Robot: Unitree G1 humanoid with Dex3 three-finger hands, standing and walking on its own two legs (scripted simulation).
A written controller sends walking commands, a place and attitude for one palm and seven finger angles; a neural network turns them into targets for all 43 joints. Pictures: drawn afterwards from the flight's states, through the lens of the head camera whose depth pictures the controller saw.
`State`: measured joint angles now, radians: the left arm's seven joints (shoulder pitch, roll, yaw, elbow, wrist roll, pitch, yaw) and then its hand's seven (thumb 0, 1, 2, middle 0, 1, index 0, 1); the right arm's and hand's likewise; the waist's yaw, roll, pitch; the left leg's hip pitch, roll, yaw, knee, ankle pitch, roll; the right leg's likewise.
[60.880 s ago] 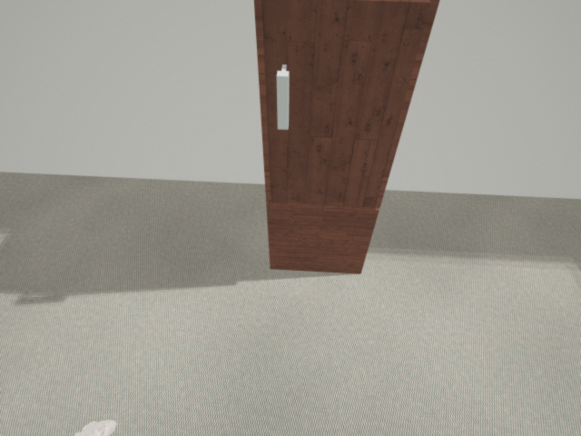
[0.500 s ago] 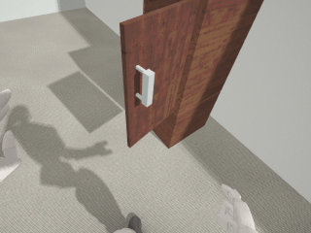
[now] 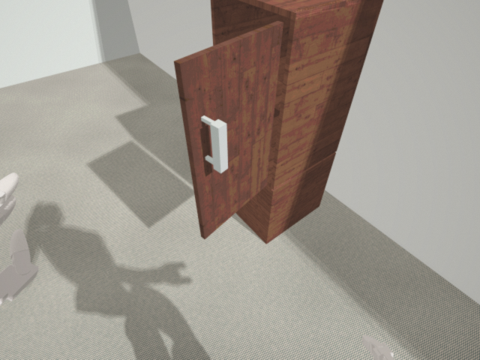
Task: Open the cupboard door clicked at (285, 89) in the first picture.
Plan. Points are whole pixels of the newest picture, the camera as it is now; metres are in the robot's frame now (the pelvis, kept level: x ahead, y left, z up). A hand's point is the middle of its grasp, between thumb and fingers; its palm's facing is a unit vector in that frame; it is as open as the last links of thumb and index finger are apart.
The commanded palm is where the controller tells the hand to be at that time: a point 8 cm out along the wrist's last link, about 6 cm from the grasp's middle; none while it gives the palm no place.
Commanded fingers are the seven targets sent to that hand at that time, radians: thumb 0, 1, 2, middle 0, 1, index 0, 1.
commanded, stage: stop stepping back and stand still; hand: left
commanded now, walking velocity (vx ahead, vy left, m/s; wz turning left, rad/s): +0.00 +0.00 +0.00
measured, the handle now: (213, 143) +0.58 +0.10 +0.04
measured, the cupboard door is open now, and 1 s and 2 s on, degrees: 100 100 100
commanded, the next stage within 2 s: let the arm hang, fingers relaxed in 0.26 s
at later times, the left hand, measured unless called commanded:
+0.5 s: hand (70, 328) +0.18 +0.29 -0.02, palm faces +0.17 -0.87 -0.46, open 7.4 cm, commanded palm none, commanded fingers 0.00 0.90 0.90 -0.20 -0.30 -0.20 -0.30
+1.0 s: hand out of the picture -0.12 +0.20 -0.16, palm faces +0.12 -0.97 -0.21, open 7.4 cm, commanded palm none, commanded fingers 0.00 0.90 0.90 -0.20 -0.30 -0.20 -0.30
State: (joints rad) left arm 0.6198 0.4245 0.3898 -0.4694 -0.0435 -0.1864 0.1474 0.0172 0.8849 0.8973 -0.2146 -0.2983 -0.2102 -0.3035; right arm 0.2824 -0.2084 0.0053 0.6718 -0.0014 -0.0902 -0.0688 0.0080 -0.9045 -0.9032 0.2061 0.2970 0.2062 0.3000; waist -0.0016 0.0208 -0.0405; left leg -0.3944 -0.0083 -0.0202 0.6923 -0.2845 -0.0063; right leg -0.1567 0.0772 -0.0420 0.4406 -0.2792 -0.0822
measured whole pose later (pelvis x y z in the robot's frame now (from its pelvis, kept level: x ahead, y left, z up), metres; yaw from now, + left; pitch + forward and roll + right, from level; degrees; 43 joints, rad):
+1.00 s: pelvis -0.02 +0.03 +0.00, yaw +4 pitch -1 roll -1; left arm 0.41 0.15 0.01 1.18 0.00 0.02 0.03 0.01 0.92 0.90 -0.20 -0.30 -0.19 -0.30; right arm 0.32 -0.13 0.01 1.13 -0.01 0.03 -0.04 0.00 -0.91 -0.90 0.20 0.30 0.20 0.30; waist 0.01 0.03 0.06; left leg -0.27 -0.04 -0.04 0.44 -0.15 0.03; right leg -0.15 0.01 -0.09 0.43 -0.26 -0.03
